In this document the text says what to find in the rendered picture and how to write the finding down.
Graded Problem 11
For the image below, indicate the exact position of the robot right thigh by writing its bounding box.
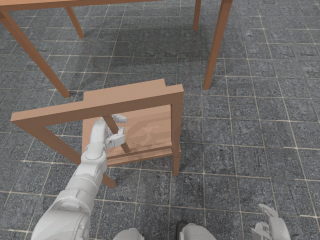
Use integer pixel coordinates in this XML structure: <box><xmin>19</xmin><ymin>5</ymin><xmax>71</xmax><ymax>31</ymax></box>
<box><xmin>179</xmin><ymin>225</ymin><xmax>216</xmax><ymax>240</ymax></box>

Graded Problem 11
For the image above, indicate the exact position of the left robot upper arm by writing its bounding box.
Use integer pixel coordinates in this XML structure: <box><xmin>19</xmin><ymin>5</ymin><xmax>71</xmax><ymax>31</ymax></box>
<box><xmin>33</xmin><ymin>209</ymin><xmax>91</xmax><ymax>240</ymax></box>

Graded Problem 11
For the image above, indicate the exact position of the left robot hand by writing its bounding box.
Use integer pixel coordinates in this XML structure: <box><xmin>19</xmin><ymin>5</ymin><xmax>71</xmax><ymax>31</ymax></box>
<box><xmin>89</xmin><ymin>114</ymin><xmax>127</xmax><ymax>150</ymax></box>

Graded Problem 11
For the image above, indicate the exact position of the left robot forearm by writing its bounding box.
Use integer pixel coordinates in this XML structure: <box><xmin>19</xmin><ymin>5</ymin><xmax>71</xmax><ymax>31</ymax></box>
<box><xmin>30</xmin><ymin>142</ymin><xmax>108</xmax><ymax>240</ymax></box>

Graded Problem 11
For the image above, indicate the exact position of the robot left thigh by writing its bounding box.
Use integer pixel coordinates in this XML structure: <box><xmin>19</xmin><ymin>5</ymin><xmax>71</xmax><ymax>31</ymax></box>
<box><xmin>113</xmin><ymin>229</ymin><xmax>145</xmax><ymax>240</ymax></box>

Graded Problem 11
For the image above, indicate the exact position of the table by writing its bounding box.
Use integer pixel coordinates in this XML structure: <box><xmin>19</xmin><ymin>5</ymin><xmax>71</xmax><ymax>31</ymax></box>
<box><xmin>0</xmin><ymin>0</ymin><xmax>233</xmax><ymax>98</ymax></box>

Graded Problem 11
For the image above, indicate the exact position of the right robot hand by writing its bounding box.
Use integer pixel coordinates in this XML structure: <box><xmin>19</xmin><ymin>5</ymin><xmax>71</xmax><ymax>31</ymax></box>
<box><xmin>251</xmin><ymin>203</ymin><xmax>291</xmax><ymax>240</ymax></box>

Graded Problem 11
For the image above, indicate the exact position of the chair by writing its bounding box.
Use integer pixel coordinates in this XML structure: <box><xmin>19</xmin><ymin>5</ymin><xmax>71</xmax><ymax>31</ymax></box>
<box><xmin>10</xmin><ymin>78</ymin><xmax>184</xmax><ymax>189</ymax></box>

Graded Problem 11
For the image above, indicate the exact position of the robot thigh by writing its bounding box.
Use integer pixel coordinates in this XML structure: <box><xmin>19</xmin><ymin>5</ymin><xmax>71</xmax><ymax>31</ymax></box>
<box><xmin>113</xmin><ymin>229</ymin><xmax>145</xmax><ymax>240</ymax></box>
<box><xmin>179</xmin><ymin>225</ymin><xmax>216</xmax><ymax>240</ymax></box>

